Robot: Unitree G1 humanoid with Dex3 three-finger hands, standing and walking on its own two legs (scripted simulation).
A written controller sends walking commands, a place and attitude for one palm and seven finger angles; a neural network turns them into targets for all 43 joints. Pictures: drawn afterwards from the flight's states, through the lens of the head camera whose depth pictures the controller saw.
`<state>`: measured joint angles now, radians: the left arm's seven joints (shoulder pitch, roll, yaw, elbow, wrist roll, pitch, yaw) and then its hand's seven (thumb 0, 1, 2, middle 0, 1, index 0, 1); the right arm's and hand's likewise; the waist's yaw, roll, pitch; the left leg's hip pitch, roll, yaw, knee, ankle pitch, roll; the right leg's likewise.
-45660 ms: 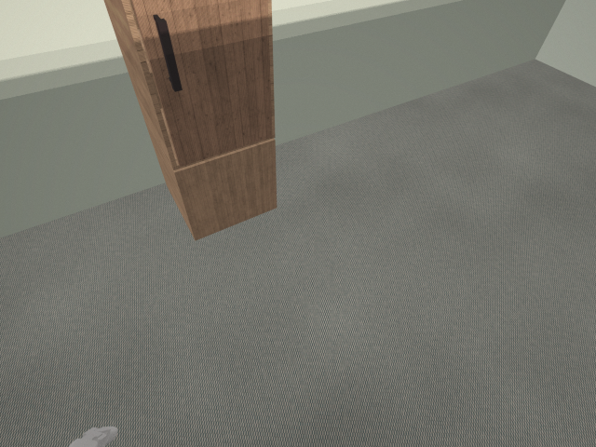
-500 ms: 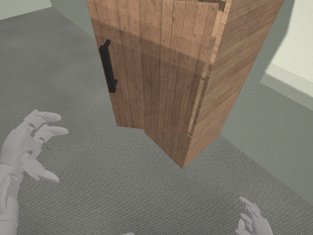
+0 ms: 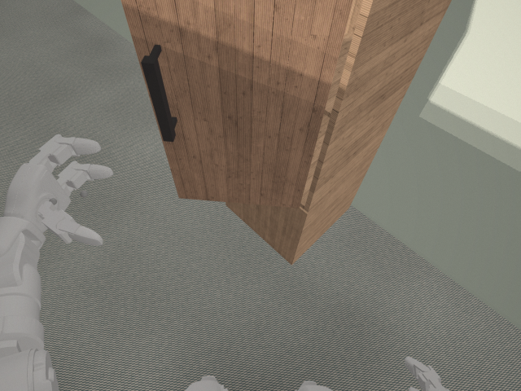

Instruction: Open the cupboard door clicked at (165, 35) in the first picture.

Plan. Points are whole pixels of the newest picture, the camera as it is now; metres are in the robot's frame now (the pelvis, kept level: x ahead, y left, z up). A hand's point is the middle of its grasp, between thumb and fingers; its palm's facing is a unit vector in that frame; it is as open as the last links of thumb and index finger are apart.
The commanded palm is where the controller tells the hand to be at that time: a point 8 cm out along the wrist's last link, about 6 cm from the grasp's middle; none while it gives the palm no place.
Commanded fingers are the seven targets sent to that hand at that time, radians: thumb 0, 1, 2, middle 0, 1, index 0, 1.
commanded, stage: move the hooked fingers beside the handle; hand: left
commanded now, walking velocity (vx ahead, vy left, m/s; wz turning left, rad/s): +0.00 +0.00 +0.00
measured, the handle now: (163, 96) +0.61 +0.20 +0.08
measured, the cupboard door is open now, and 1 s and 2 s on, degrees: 41 41 41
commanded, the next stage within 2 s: slide the fingers in behind the handle in 1.88 s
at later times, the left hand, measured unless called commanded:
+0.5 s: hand (101, 153) +0.45 +0.26 +0.10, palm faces -0.07 -1.00 +0.00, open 14.0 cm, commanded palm +0.44 +0.32 +0.08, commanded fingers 0.00 -0.50 0.30 -0.30 -1.20 -0.30 -1.20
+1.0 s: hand (119, 115) +0.54 +0.26 +0.09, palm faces -0.07 -1.00 +0.00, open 14.0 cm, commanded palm +0.54 +0.31 +0.08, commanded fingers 0.00 -0.50 0.30 -0.30 -1.20 -0.30 -1.20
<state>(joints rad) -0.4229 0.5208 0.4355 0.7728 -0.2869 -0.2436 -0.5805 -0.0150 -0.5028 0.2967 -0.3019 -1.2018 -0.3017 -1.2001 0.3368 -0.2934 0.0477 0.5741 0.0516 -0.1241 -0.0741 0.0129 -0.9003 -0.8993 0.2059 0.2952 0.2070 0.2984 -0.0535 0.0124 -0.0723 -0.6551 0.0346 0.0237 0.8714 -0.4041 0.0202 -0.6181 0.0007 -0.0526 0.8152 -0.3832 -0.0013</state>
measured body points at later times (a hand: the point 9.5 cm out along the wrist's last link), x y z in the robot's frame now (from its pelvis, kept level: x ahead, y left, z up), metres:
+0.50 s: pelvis +0.00 +0.00 -0.01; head +0.09 +0.02 +0.43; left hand +0.44 +0.32 +0.10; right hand +0.05 -0.27 -0.11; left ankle +0.01 +0.10 -0.70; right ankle +0.01 -0.12 -0.70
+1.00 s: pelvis +0.00 +0.01 -0.03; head +0.15 +0.04 +0.40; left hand +0.54 +0.31 +0.10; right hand -0.04 -0.26 -0.11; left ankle +0.01 +0.10 -0.70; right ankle +0.01 -0.12 -0.70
